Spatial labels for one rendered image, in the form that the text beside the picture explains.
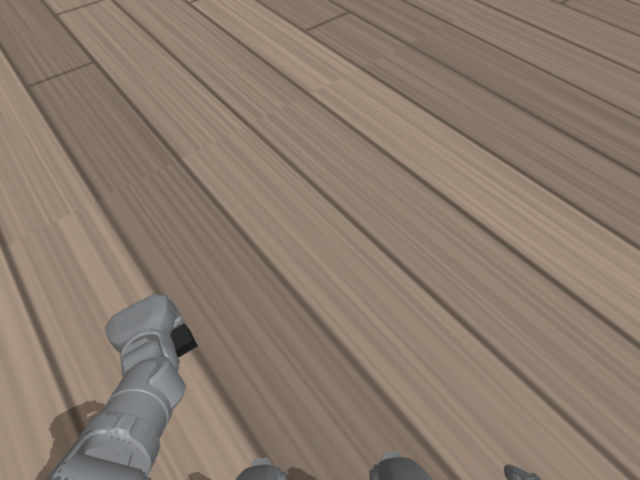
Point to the left robot arm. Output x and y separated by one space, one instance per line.
122 442

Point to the small box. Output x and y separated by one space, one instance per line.
183 340

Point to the left robot hand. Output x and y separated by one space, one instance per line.
153 312

